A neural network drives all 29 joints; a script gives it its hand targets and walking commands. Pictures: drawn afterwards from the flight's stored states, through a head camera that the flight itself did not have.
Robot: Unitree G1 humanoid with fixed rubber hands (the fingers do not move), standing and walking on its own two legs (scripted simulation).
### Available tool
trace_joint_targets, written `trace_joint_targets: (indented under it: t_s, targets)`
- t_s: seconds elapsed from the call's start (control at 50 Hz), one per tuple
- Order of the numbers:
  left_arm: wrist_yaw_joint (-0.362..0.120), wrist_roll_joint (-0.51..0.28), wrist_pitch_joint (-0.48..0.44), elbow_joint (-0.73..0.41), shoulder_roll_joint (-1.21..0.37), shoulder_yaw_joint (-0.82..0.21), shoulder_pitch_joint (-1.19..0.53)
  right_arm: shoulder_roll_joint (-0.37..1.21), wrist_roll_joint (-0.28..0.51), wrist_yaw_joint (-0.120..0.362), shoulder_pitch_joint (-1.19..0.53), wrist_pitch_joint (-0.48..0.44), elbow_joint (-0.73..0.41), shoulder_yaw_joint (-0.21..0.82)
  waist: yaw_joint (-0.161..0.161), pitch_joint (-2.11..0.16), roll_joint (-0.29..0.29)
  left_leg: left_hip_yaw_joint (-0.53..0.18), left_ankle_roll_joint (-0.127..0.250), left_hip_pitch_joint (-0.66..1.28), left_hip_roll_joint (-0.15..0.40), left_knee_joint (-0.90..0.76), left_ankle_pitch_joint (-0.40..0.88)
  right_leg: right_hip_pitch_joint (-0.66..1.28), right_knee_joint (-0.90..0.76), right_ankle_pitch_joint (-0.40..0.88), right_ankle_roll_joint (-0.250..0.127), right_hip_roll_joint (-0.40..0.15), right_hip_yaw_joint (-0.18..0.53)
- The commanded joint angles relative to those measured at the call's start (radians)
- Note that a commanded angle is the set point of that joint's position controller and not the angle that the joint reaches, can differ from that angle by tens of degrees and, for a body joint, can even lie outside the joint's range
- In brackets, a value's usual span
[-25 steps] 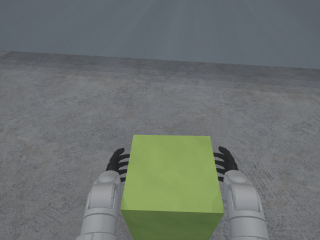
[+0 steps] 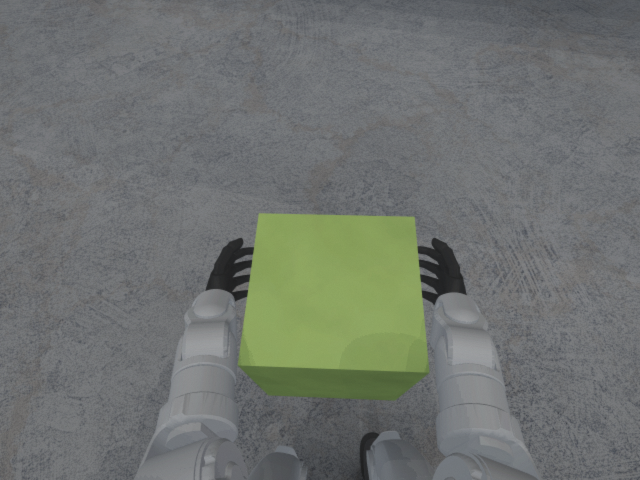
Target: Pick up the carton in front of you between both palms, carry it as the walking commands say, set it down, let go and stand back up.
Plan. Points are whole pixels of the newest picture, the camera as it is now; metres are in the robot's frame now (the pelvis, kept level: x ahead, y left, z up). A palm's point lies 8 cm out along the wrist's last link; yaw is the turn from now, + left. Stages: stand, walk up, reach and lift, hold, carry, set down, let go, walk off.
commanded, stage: set down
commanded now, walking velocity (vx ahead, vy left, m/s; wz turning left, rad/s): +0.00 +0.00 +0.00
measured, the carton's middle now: (333, 315) +0.35 +0.01 -0.11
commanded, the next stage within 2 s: none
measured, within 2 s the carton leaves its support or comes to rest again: neither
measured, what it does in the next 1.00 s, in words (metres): lowers itself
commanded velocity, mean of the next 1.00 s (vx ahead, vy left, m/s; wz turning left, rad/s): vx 0.00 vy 0.00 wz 0.00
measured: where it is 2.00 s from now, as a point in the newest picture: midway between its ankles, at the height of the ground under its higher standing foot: outside the picture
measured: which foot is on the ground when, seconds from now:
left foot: down 0.00-1.00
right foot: down 0.00-1.00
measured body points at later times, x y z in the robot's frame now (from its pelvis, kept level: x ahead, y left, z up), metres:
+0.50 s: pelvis -0.02 +0.03 -0.13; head +0.20 +0.02 +0.27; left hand +0.42 +0.15 -0.22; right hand +0.40 -0.15 -0.21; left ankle +0.02 +0.14 -0.71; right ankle +0.08 -0.10 -0.71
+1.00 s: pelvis -0.05 +0.01 -0.26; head +0.25 +0.00 +0.08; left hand +0.45 +0.14 -0.38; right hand +0.42 -0.16 -0.38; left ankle +0.02 +0.14 -0.71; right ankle +0.08 -0.10 -0.71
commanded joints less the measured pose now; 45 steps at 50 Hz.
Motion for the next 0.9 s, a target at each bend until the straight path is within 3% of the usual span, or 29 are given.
trace_joint_targets:
  t_s: [0.0,0.1,0.18,0.28,0.36,0.52,0.74,0.88]
  targets:
    - [-0.129,-0.160,-0.150,0.046,-0.694,-0.437,-0.455,0.695,0.140,0.114,-0.417,-0.145,0.067,0.446,-0.004,-0.569,-0.015,0.064,0.034,-0.325,-0.081,-0.019,0.156,0.387,0.095,0.290,0.031,0.029,0.046]
    - [-0.089,-0.281,-0.238,-0.030,-0.802,-0.662,-0.521,0.778,0.229,0.113,-0.489,-0.237,0.000,0.665,-0.012,-1.025,-0.005,0.057,-0.003,-0.396,-0.101,0.139,0.321,0.320,0.288,0.460,0.036,0.053,0.027]
    - [-0.054,-0.342,-0.227,-0.078,-0.832,-0.751,-0.539,0.767,0.268,0.126,-0.490,-0.227,-0.043,0.731,-0.031,-1.158,0.006,0.057,-0.023,-0.394,-0.110,0.230,0.340,0.108,0.371,0.386,0.045,0.072,-0.009]
    - [-0.048,-0.340,-0.169,-0.028,-0.849,-0.722,-0.559,0.746,0.259,0.157,-0.516,-0.173,0.011,0.679,-0.044,-1.041,0.016,0.057,-0.027,-0.513,-0.106,0.283,0.174,-0.159,0.430,0.165,0.042,0.080,-0.041]
    - [-0.049,-0.319,-0.141,0.034,-0.846,-0.663,-0.603,0.738,0.238,0.175,-0.563,-0.142,0.073,0.606,-0.050,-0.977,0.009,0.055,-0.020,-0.619,-0.105,0.330,0.105,-0.306,0.486,0.082,0.040,0.080,-0.057]
    - [-0.031,-0.314,-0.164,0.079,-0.791,-0.616,-0.710,0.721,0.248,0.158,-0.646,-0.151,0.135,0.543,-0.049,-1.053,0.011,0.083,-0.016,-0.768,-0.127,0.487,0.111,-0.470,0.624,0.097,0.052,0.086,-0.061]
    - [-0.015,-0.390,-0.182,0.079,-0.714,-0.666,-0.875,0.696,0.315,0.080,-0.792,-0.166,0.086,0.603,-0.053,-1.205,-0.005,0.137,-0.017,-0.979,-0.149,0.700,0.044,-0.500,0.808,0.104,0.081,0.095,-0.073]
    - [-0.018,-0.412,-0.180,0.121,-0.657,-0.644,-0.976,0.670,0.335,0.047,-0.911,-0.162,0.077,0.601,-0.052,-1.201,-0.032,0.156,-0.007,-1.113,-0.151,0.806,-0.027,-0.537,0.903,0.059,0.089,0.095,-0.078]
